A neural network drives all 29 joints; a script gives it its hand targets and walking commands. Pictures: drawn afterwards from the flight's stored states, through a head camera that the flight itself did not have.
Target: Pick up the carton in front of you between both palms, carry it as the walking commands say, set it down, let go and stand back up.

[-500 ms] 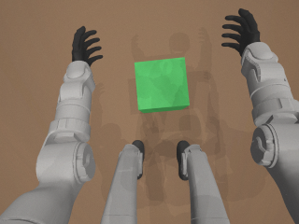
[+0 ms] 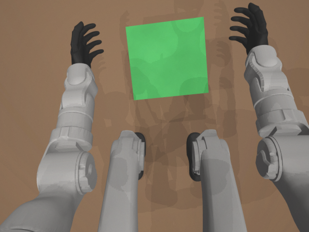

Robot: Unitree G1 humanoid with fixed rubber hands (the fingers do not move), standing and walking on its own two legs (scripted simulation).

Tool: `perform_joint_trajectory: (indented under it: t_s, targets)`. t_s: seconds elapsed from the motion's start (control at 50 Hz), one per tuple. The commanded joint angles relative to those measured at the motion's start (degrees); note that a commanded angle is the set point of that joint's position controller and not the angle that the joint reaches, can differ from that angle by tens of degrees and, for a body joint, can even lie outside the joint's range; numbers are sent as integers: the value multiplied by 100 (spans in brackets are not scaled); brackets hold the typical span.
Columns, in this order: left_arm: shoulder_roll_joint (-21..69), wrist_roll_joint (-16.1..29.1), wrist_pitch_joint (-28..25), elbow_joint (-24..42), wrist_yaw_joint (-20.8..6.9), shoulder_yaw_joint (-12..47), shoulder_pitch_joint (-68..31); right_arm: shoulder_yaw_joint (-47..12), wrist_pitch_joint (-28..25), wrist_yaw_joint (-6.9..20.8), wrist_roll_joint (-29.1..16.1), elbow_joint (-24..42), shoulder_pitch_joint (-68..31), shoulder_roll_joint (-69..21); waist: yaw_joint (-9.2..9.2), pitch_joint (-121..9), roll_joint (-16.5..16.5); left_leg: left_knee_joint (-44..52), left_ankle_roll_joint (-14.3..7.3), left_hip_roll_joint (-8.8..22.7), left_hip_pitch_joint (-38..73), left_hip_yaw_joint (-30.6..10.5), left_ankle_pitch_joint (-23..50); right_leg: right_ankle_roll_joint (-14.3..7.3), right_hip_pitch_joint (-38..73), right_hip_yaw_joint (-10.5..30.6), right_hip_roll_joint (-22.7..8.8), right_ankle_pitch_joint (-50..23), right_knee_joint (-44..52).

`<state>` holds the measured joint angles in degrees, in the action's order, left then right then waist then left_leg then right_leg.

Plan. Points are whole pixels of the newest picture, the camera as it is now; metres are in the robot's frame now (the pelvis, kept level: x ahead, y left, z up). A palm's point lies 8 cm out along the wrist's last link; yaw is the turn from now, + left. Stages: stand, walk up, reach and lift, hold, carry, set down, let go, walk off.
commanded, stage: reach and lift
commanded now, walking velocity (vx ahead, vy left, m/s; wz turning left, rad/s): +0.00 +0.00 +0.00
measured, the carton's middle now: (166, 66) +0.48 -0.01 -0.38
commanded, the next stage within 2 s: none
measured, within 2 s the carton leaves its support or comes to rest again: leaves its support in 1.26 s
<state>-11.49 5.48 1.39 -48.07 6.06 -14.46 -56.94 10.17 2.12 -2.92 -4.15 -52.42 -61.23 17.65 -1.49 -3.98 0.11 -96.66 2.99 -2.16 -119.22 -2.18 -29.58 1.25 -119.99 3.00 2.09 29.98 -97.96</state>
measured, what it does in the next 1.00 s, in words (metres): lowers itself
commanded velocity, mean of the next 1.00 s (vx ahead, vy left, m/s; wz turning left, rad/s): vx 0.00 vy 0.00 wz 0.00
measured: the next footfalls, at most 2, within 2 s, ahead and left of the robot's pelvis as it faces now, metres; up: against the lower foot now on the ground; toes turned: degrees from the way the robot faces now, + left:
none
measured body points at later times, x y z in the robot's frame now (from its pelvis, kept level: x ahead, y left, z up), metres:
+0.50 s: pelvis -0.04 +0.00 -0.13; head +0.33 -0.01 +0.12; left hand +0.49 +0.18 -0.32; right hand +0.50 -0.19 -0.33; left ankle +0.08 +0.13 -0.47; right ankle +0.08 -0.12 -0.47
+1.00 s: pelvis -0.04 +0.00 -0.13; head +0.33 -0.01 +0.13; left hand +0.49 +0.15 -0.31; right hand +0.51 -0.16 -0.32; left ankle +0.08 +0.13 -0.47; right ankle +0.08 -0.12 -0.47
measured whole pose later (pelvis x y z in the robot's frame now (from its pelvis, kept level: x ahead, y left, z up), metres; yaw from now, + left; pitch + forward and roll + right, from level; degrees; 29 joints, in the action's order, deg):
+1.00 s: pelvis -0.04 +0.00 -0.13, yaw +0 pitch +39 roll +2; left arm -13.5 14.7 -1.2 -65.2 9.5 -3.8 -79.3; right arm -1.3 -0.7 -6.8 -13.2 -68.1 -81.8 19.5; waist -1.5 17.3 -1.1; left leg -122.4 3.6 -3.1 -131.1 -1.7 -30.3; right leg 1.7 -131.7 2.8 1.6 30.9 -123.8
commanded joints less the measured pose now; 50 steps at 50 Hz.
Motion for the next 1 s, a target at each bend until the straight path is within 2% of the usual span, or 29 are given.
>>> perform_joint_trajectory:
  t_s: [0.0,0.02,0.04,0.06,0.08,0.14,0.2,0.26,0.36,0.42,0.44,0.48,0.58,0.68,0.8,0.9,0.94,0.98]
  targets:
    - [-760,274,-44,854,105,185,-1226,-188,-57,-75,-295,878,-1497,827,-19,-6840,349,-103,137,-200,3120,623,2823,149,4099,-406,140,-3092,-37]
    - [-800,321,-4,866,129,214,-1333,-220,-21,-85,-346,884,-1597,881,-16,-6819,346,-202,137,-190,3069,644,2633,144,4025,-435,134,-2880,-136]
    - [-888,356,0,776,161,244,-1513,-244,-22,-117,-452,826,-1482,870,23,-6690,285,-352,64,-147,3642,553,2494,137,3151,-548,134,-2134,-78]
    - [-788,381,71,619,169,216,-1570,-337,10,-115,-458,590,-1804,982,-113,-6280,181,-381,145,-131,3120,665,2063,109,3169,-476,79,-1835,-149]
    - [-791,397,104,537,176,228,-1604,-326,50,-105,-449,518,-1930,940,-71,-6048,311,-415,150,-107,2759,676,1818,125,3252,-480,86,-1823,-292]
    - [-911,455,132,274,201,293,-1933,-365,93,-106,-533,257,-2188,1005,-29,-5731,346,-665,116,-71,2450,667,1417,131,3115,-477,22,-1529,-589]
    - [-968,467,116,-153,211,298,-2346,-411,68,-129,-579,-244,-2545,1073,-49,-5089,278,-892,89,-20,2247,618,965,100,2524,-431,-55,-938,-761]
    - [-1029,513,42,-569,199,358,-2714,-508,-9,-140,-651,-672,-2886,1130,-34,-4644,224,-1133,72,35,2105,554,800,76,2203,-364,-116,-712,-975]
    - [-1180,655,-116,-968,191,517,-3220,-689,-178,-157,-799,-1043,-3364,1305,-2,-4517,167,-1545,71,86,2105,502,978,60,2108,-289,-179,-854,-1371]
    - [-1322,799,-202,-893,229,652,-3421,-793,-256,-206,-904,-857,-3575,1406,28,-4969,194,-1748,62,85,2373,519,1243,70,2325,-335,-179,-1138,-1582]
    - [-1333,800,-224,-837,253,661,-3466,-817,-277,-216,-934,-757,-3633,1420,-29,-4937,135,-1776,72,73,2316,548,1255,59,2311,-320,-183,-1146,-1613]
    - [-1161,889,-252,-834,264,714,-3371,-932,-299,-219,-984,-697,-3616,1356,-66,-4925,187,-1863,84,35,2246,585,1539,69,2516,-316,-157,-1449,-1734]
    - [-986,1024,-291,-914,243,841,-2925,-984,-306,-252,-937,-619,-3157,1167,26,-5184,357,-1982,76,-37,2162,610,1883,80,2956,-353,-96,-1987,-1865]
    - [-896,914,-303,-1029,250,773,-2765,-845,-296,-248,-793,-880,-2934,990,42,-4536,283,-1895,112,-56,1820,568,1545,64,2432,-322,-84,-1624,-1781]
    - [-819,890,-332,-1041,272,809,-2919,-915,-336,-239,-856,-924,-3116,889,-2,-4348,223,-1798,102,-54,1804,531,1386,40,2176,-303,-78,-1360,-1702]
    - [-235,1029,-351,-1016,282,1165,-3340,-1257,-366,-226,-993,-931,-3494,347,49,-4376,210,-1736,79,-132,1922,516,1308,0,2182,-330,-13,-1235,-1631]
    - [-64,957,-366,-1145,303,1115,-3396,-1214,-388,-263,-885,-1001,-3562,248,80,-4347,195,-1728,80,-179,1978,510,1288,-4,2180,-341,23,-1187,-1598]
    - [189,782,-378,-1278,296,1028,-3427,-1292,-390,-234,-825,-1068,-3691,-121,-44,-4266,253,-1693,49,-227,2015,522,1259,7,2143,-356,65,-1106,-1564]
